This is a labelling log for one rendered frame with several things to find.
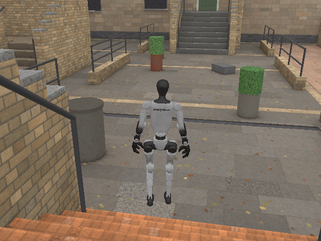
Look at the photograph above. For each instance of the robot right forearm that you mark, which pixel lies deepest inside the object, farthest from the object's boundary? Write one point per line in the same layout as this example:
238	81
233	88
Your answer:
184	137

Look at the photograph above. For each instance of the left robot upper arm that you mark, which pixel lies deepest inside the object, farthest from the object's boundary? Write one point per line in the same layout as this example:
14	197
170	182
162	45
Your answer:
143	113

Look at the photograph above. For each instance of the robot left forearm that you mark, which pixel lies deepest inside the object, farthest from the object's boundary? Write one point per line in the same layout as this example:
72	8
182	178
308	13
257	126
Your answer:
138	133

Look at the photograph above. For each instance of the humanoid robot head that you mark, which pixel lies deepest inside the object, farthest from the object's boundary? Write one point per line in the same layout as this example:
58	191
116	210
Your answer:
162	88

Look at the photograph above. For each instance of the right robot upper arm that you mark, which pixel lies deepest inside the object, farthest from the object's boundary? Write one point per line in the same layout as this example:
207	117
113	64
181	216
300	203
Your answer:
179	114

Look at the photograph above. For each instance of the left robot hand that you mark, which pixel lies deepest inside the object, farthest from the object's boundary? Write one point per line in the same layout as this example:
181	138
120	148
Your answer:
134	146

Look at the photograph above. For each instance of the right robot shin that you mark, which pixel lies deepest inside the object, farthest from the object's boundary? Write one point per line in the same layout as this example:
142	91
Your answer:
169	180

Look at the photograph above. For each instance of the right robot hand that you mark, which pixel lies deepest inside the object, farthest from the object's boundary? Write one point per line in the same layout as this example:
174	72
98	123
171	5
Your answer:
187	150

